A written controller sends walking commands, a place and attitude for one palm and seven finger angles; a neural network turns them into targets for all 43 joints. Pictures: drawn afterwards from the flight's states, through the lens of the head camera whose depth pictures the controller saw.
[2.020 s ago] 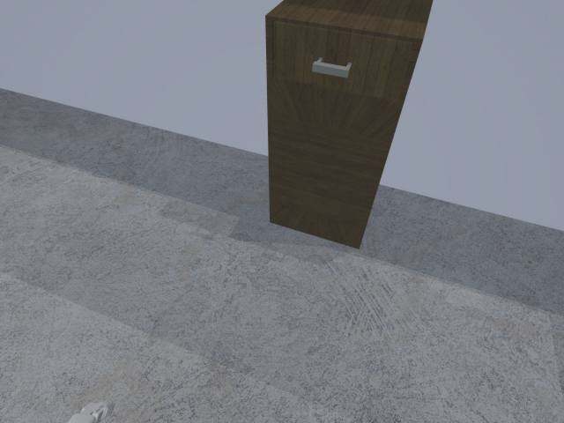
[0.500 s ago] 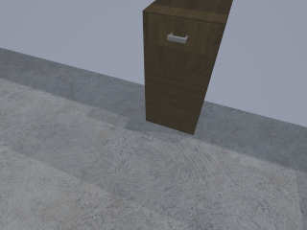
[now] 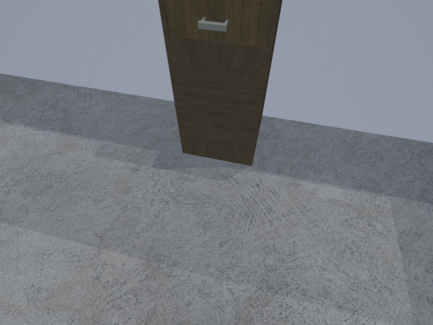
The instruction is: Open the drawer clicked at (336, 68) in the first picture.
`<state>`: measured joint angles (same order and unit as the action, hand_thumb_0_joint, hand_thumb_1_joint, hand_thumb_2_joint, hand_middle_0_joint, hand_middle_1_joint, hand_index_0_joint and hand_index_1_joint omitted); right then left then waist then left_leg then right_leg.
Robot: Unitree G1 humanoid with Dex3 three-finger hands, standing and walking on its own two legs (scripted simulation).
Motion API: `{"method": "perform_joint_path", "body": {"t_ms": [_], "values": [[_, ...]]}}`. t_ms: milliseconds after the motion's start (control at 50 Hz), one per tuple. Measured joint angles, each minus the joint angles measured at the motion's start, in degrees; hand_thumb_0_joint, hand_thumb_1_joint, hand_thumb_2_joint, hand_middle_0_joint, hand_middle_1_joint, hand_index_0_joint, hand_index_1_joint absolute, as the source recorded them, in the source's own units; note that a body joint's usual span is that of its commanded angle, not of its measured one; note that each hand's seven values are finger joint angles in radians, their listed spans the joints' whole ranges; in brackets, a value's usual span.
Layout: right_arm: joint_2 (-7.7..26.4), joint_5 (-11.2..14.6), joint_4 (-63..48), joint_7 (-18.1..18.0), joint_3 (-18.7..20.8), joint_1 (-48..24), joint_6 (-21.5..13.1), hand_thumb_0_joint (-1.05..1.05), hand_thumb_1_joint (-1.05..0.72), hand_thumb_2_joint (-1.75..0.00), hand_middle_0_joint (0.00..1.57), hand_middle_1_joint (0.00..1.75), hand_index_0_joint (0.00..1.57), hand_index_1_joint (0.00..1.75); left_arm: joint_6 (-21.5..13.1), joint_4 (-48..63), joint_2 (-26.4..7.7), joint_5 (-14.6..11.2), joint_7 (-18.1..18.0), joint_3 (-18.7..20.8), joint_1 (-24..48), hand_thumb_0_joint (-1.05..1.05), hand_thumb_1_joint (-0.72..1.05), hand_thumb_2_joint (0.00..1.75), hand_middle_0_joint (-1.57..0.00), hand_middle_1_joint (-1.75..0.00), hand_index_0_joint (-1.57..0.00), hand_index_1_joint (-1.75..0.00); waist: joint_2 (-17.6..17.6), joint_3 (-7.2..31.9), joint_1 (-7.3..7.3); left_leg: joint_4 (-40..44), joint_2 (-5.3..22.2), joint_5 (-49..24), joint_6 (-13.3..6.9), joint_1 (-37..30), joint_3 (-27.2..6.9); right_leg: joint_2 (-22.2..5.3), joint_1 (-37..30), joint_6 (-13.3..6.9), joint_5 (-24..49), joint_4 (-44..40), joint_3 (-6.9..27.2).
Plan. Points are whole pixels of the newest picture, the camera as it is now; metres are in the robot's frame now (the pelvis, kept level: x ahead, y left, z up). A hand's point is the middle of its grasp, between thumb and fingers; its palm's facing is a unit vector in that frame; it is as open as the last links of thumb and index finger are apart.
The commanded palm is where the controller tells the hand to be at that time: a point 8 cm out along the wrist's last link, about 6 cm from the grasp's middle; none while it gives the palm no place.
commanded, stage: turn to face it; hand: left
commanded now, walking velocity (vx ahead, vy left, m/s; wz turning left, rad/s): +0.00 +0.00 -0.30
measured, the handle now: (213, 23) +1.05 +0.06 +0.05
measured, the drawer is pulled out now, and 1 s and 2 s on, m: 0.00 0.00 0.00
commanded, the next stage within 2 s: take the last steps up to it in 0.22 s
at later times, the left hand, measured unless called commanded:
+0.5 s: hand out of the picture +0.08 +0.22 -0.15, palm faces -0.18 -0.96 -0.21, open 7.4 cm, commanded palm none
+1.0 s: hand out of the picture +0.04 +0.26 -0.19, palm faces -0.08 -0.99 -0.11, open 7.4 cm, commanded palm none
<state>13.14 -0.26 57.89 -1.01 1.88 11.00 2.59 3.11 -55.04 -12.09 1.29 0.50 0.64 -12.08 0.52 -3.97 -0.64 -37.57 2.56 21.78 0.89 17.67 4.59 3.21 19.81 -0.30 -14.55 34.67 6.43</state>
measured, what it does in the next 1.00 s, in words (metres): walks ahead: right foot, then left foot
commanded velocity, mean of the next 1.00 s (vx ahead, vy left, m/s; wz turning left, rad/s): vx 0.21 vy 0.02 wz -0.08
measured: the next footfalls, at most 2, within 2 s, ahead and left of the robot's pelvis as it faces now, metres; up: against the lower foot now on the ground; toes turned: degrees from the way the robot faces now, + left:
right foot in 0.54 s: -0.03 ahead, -0.09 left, +0.00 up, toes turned -15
left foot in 0.94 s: +0.25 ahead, +0.16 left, +0.00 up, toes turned +0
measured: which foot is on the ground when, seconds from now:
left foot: down 0.00-0.56, up 0.58-0.92, down 0.94-1.00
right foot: down 0.00-0.16, up 0.18-0.52, down 0.54-0.94, up 0.96-1.00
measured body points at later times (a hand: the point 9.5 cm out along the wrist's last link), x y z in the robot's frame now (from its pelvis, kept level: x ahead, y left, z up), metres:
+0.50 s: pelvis -0.02 +0.04 +0.01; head -0.01 +0.04 +0.46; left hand +0.09 +0.27 -0.14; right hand -0.05 -0.19 -0.14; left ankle -0.02 +0.13 -0.73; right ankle -0.07 -0.08 -0.71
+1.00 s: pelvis +0.12 +0.09 -0.01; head +0.15 +0.12 +0.43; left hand +0.05 +0.31 -0.18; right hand +0.15 -0.16 -0.14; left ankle +0.21 +0.16 -0.73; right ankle -0.05 -0.06 -0.68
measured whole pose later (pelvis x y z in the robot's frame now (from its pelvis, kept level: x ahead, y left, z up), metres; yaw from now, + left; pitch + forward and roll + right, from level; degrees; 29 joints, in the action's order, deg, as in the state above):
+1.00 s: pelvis +0.12 +0.09 -0.01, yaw -9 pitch -1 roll -2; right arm 9.8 -1.3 57.6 0.7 2.7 12.0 -3.0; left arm -0.5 -66.9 -9.0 1.1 -0.4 2.5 -26.1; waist -2.5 -4.0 1.0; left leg -42.0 4.2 15.0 -3.5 25.7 8.4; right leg -5.6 8.2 1.0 -30.6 51.1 -1.9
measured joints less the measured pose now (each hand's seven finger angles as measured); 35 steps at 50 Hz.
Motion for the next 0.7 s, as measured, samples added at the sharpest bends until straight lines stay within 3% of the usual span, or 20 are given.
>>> {"method": "perform_joint_path", "body": {"t_ms": [80, 160, 180, 240, 280, 320, 400, 460, 520, 560, 600, 700], "values": [[-0.07, 0.24, -0.07, -0.26, 0.44, 0.38, -0.19, 0.01, -0.90, -0.90, 0.20, 0.30, 0.20, 0.30, -0.11, 1.09, 0.85, 0.10, -0.65, 0.69, 0.35, 0.01, 0.91, 0.90, -0.21, -0.30, -0.20, -0.30, -0.56, -0.53, 0.40, -6.78, -1.64, 4.38, -0.09, 2.43, -2.23, 0.08, 0.50, 0.55, 2.43, -2.58, 1.24], [-0.85, 0.52, -0.79, -0.72, 0.39, 1.26, -1.68, 0.01, -0.91, -0.90, 0.20, 0.30, 0.20, 0.30, 0.22, 1.41, -0.07, -0.17, -1.07, 1.49, 0.26, 0.01, 0.91, 0.90, -0.21, -0.30, -0.20, -0.30, -2.49, 0.26, -0.16, 3.65, -2.31, -2.38, -0.64, -1.65, -2.17, -0.08, 1.92, 2.12, 3.27, -2.33, 2.86], [-1.37, 0.34, -0.84, -0.84, 0.35, 1.48, -2.05, 0.01, -0.91, -0.90, 0.20, 0.30, 0.20, 0.30, 0.48, 1.26, -0.60, -0.38, -1.06, 1.79, 0.35, 0.01, 0.91, 0.90, -0.21, -0.30, -0.20, -0.30, -3.64, 0.33, -0.20, 4.15, -2.88, -3.73, -1.54, -2.00, -1.33, -0.45, 2.58, 1.61, 1.98, -0.65, 3.40], [-2.21, -0.22, -1.23, -0.90, 0.07, 2.59, -2.19, 0.01, -0.91, -0.90, 0.20, 0.30, 0.20, 0.30, 1.29, 0.57, -1.31, -0.21, -0.91, 2.63, 0.09, 0.01, 0.91, 0.90, -0.21, -0.30, -0.20, -0.30, -3.89, 1.40, -0.18, 5.25, -2.14, -3.84, -3.21, -3.35, 0.59, -0.13, 6.24, 1.80, -7.26, 12.71, 0.51], [-2.72, -0.55, -1.17, -1.03, -0.15, 3.27, -2.05, 0.01, -0.90, -0.90, 0.20, 0.30, 0.20, 0.30, 1.51, 0.31, -1.72, 0.06, -0.56, 3.19, -0.16, 0.01, 0.91, 0.90, -0.21, -0.30, -0.20, -0.30, -3.41, 2.27, -0.26, 7.07, -1.42, -4.42, -3.52, -4.41, 1.38, -0.48, 7.76, 2.09, -8.23, 21.04, -1.62], [-3.13, -0.78, -0.93, -1.02, -0.32, 3.61, -2.03, 0.01, -0.90, -0.90, 0.20, 0.30, 0.20, 0.30, 1.40, 0.29, -1.97, 0.15, -0.31, 3.49, -0.35, 0.01, 0.91, 0.90, -0.20, -0.30, -0.20, -0.30, -2.92, 2.80, -0.07, 8.60, -0.87, -5.20, -3.62, -5.14, 2.16, -1.58, 7.42, 2.38, -8.09, 23.85, -3.53], [-3.67, -1.16, -0.46, -0.89, -0.43, 3.88, -2.64, 0.01, -0.90, -0.90, 0.20, 0.30, 0.20, 0.30, 1.05, -0.22, -1.61, 0.12, -0.19, 3.28, -0.74, 0.01, 0.91, 0.90, -0.20, -0.30, -0.19, -0.30, -1.77, 3.09, -0.11, 9.96, -0.09, -5.75, -3.65, -6.07, 3.98, -3.83, 2.78, 2.45, -9.74, 17.48, -6.39], [-3.70, -1.37, 0.03, -0.52, -0.33, 4.91, -3.14, 0.01, -0.90, -0.90, 0.20, 0.30, 0.20, 0.30, 0.78, -1.10, -0.64, 0.25, 0.17, 2.70, -1.15, 0.01, 0.91, 0.90, -0.20, -0.30, -0.19, -0.30, -0.58, 3.61, -0.96, 9.88, 0.41, -5.31, -3.44, -6.47, 5.18, -4.61, -1.61, 1.71, -11.90, 9.91, -8.23], [-3.40, -1.30, 1.33, -0.10, -0.17, 6.89, -3.17, 0.01, -0.90, -0.90, 0.20, 0.30, 0.20, 0.30, -0.30, -1.75, 0.62, 0.24, 0.47, 2.09, -1.41, 0.01, 0.91, 0.90, -0.20, -0.30, -0.19, -0.30, 0.48, 4.24, -1.63, 8.24, 0.77, -4.06, -2.82, -6.28, 5.75, -4.52, -7.07, 0.65, -8.97, -0.32, -9.83], [-3.15, -0.89, 2.62, 0.12, -0.08, 8.60, -2.98, 0.01, -0.90, -0.90, 0.20, 0.30, 0.20, 0.30, -1.82, -2.05, 1.49, 0.30, 0.26, 1.75, -1.62, 0.01, 0.91, 0.90, -0.20, -0.30, -0.19, -0.30, 0.98, 4.55, -1.45, 4.22, 1.12, -1.38, -2.21, -4.96, 5.51, -4.27, -10.04, -0.25, -4.71, -6.00, -10.36], [-2.59, -0.98, 4.32, 0.55, 0.09, 9.88, -1.85, 0.01, -0.90, -0.90, 0.20, 0.30, 0.20, 0.30, -3.14, -2.38, 2.96, 0.14, -0.16, 1.24, -2.42, 0.01, 0.91, 0.90, -0.20, -0.30, -0.19, -0.30, 2.41, 4.84, -1.07, -3.96, 1.34, 4.60, -1.56, -1.86, 2.91, -3.54, -10.91, -0.39, -4.59, -5.58, -11.39], [-2.29, -1.36, 5.54, 1.83, 0.75, 9.89, -0.81, 0.01, -0.91, -0.90, 0.20, 0.30, 0.20, 0.30, -5.23, -4.30, 3.86, -0.05, -1.32, 1.39, -8.12, 0.01, 0.93, 0.90, -0.21, -0.30, -0.20, -0.30, 1.22, 5.25, 0.36, -18.20, 1.61, -0.85, -0.60, 7.55, 0.53, -3.94, -15.83, 0.11, -3.98, -11.24, -11.26]]}}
